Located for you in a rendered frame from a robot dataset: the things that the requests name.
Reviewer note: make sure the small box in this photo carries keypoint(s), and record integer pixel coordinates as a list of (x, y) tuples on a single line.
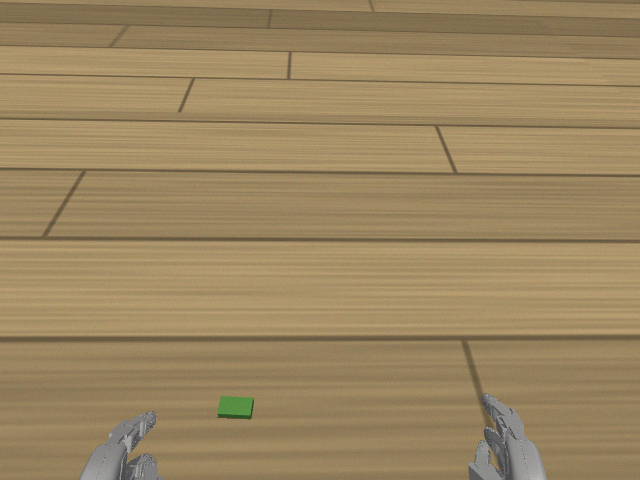
[(235, 407)]

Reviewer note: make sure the right robot hand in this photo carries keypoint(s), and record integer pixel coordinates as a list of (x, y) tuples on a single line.
[(518, 457)]

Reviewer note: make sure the left robot hand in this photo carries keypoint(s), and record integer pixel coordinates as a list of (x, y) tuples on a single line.
[(108, 461)]

